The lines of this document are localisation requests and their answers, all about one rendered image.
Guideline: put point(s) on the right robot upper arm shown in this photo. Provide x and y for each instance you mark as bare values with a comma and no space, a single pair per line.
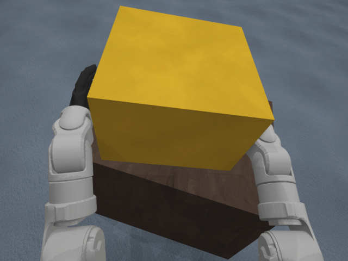
287,246

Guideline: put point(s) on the left robot upper arm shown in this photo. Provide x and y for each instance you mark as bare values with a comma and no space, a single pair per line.
82,243

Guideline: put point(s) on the right robot forearm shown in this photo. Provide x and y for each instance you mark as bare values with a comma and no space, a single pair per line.
278,197

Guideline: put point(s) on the carton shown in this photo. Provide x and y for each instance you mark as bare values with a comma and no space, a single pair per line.
177,91

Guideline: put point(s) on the left robot forearm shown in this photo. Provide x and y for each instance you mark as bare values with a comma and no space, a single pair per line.
70,171

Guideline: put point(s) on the left robot hand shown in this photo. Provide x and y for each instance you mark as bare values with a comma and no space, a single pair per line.
82,87

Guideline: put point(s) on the pedestal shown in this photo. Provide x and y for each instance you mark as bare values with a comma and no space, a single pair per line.
212,210

